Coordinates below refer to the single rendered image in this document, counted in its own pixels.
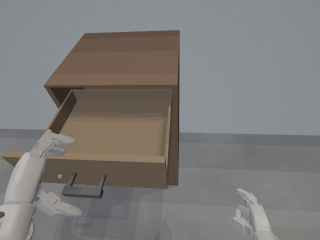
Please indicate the right robot hand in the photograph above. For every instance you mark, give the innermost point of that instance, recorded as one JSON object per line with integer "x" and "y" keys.
{"x": 250, "y": 221}

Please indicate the handle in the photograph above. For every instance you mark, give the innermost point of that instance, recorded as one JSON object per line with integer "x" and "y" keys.
{"x": 83, "y": 192}

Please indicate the cabinet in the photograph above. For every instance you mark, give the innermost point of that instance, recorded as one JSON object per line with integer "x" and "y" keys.
{"x": 124, "y": 60}

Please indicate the right robot forearm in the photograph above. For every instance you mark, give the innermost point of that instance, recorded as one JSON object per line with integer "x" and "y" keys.
{"x": 264, "y": 235}

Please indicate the left robot forearm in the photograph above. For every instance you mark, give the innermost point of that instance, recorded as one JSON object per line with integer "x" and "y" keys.
{"x": 16, "y": 221}

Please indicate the drawer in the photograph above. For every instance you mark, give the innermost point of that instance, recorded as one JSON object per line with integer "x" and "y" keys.
{"x": 123, "y": 133}

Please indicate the left robot hand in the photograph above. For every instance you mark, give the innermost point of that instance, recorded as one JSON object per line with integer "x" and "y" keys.
{"x": 24, "y": 184}

